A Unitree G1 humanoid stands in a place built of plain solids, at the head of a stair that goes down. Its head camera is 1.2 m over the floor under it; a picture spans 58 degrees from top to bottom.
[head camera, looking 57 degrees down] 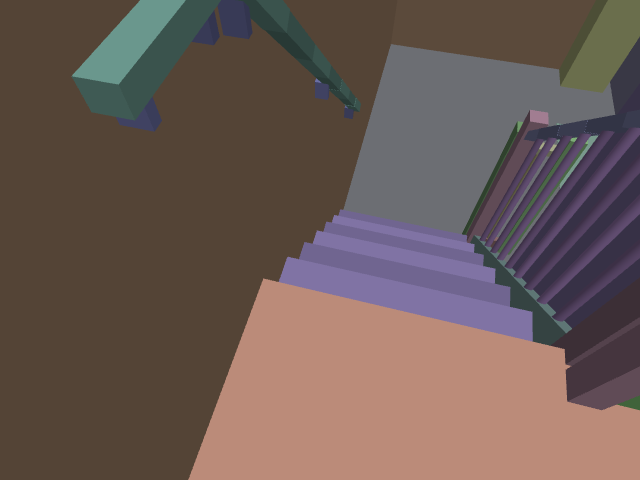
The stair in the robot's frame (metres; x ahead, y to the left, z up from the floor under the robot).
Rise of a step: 0.21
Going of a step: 0.21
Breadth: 0.90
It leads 15 degrees to the right of straight ahead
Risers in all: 7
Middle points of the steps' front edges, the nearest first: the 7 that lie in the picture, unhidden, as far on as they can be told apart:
0.52 -0.26 0.00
0.73 -0.31 -0.21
0.93 -0.36 -0.43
1.14 -0.42 -0.64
1.35 -0.47 -0.85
1.55 -0.53 -1.06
1.76 -0.58 -1.28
